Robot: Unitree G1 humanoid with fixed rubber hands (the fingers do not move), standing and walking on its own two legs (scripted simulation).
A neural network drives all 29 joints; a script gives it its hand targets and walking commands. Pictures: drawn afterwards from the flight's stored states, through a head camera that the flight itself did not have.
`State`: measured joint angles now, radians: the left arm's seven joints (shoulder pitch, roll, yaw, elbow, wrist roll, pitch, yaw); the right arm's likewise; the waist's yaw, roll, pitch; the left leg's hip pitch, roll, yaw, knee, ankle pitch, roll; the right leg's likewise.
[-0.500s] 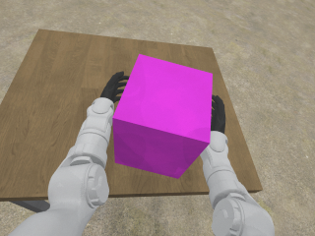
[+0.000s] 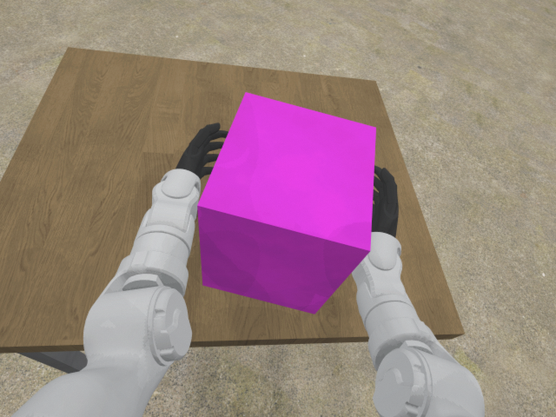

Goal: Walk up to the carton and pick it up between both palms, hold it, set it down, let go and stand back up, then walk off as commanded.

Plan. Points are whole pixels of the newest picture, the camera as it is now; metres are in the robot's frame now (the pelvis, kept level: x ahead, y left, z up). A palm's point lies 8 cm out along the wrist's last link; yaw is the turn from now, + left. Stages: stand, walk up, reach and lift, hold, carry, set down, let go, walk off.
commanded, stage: set down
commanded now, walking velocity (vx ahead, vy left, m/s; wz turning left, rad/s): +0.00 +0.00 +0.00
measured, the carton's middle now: (282, 212) +0.41 -0.01 +0.01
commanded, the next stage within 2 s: none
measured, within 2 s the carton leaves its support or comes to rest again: neither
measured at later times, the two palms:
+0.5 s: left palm (190, 191) +0.44 +0.13 +0.02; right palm (371, 247) +0.35 -0.15 +0.01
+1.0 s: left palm (160, 195) +0.41 +0.17 +0.04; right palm (391, 246) +0.33 -0.16 +0.04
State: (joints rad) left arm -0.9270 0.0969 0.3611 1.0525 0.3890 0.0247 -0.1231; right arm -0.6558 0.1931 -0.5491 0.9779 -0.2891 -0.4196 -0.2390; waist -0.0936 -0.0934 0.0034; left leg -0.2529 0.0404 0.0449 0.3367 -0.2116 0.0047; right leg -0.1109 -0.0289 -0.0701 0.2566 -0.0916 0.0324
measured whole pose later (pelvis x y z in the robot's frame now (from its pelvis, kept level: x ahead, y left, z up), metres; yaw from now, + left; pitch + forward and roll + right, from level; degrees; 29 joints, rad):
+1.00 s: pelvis -0.07 +0.04 -0.02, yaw -3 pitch +19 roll -8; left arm -1.13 0.26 -0.12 1.44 -0.18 -0.14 0.06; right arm -0.93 -0.08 -0.29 1.31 0.13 -0.23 -0.24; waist -0.12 0.00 -0.17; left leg -0.72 0.04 0.04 0.57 -0.20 0.01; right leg -0.47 -0.03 -0.07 0.28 -0.06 0.03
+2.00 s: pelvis -0.09 -0.01 -0.02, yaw -1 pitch +10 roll -3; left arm -1.24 0.46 -0.19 1.44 -0.33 0.09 -0.08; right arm -1.08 -0.07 -0.14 1.09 0.23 0.15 -0.31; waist -0.21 -0.04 -0.13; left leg -0.53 0.04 0.04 0.51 -0.17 0.02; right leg -0.35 -0.04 -0.07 0.38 -0.19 0.05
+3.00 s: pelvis -0.11 -0.02 -0.02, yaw +0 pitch +3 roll -3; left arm -0.60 0.51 -0.08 0.78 -0.32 0.18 -0.17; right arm -0.38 0.04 -0.01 0.44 0.24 0.14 -0.43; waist -0.10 -0.05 0.00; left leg -0.39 0.04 0.04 0.49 -0.15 0.03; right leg -0.22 -0.03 -0.07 0.38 -0.20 0.05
